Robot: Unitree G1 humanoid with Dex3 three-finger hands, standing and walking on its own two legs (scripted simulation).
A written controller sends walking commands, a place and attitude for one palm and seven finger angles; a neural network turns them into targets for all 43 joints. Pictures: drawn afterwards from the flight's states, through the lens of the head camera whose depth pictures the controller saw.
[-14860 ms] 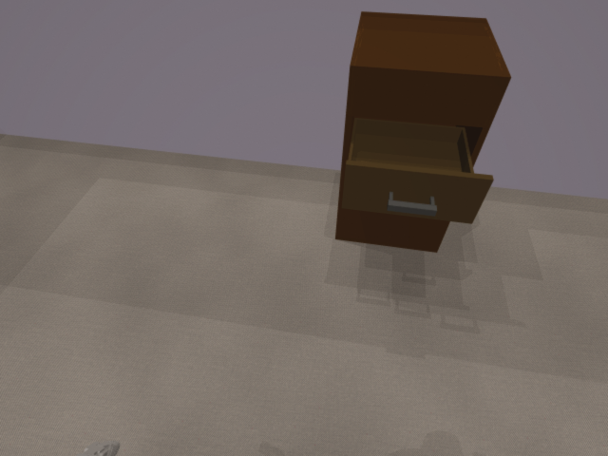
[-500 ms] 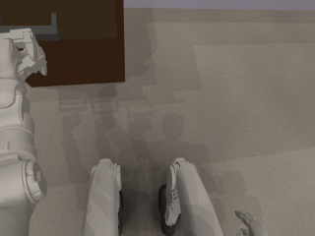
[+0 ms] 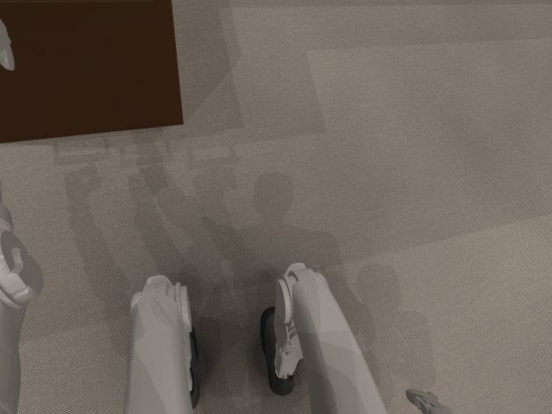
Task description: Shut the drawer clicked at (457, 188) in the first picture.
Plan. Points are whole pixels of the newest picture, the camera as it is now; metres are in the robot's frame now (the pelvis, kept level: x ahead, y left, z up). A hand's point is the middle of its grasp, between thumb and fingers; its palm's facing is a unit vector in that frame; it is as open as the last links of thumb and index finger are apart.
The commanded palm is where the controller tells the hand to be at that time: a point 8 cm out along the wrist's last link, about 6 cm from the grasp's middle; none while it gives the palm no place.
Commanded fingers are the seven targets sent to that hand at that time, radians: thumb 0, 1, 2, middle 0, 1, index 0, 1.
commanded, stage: push the drawer shut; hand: left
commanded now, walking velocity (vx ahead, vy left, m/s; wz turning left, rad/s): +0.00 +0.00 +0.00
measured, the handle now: out of the picture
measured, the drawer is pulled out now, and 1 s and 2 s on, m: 0.02 0.00 0.00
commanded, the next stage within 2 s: pull the fist back off the drawer in 0.56 s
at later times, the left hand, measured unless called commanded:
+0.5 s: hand out of the picture +0.58 +0.30 +0.02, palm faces +0.18 -0.98 -0.07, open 2.9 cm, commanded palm +0.63 +0.27 +0.03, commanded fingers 0.00 0.90 0.90 -1.40 -1.60 -1.40 -1.60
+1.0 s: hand out of the picture +0.58 +0.31 +0.02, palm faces +0.16 -0.98 -0.07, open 3.0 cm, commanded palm +0.60 +0.26 +0.03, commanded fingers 0.00 0.90 0.90 -1.40 -1.60 -1.40 -1.60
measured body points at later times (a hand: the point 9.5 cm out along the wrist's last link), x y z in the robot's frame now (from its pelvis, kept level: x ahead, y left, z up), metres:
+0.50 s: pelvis -0.01 +0.00 -0.02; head +0.23 +0.09 +0.35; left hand +0.56 +0.35 +0.03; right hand +0.01 -0.27 -0.10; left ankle +0.07 +0.11 -0.46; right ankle +0.08 -0.12 -0.46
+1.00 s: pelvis -0.02 +0.01 -0.01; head +0.23 +0.11 +0.35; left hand +0.56 +0.36 +0.03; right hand -0.01 -0.25 -0.09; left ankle +0.07 +0.11 -0.46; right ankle +0.08 -0.12 -0.46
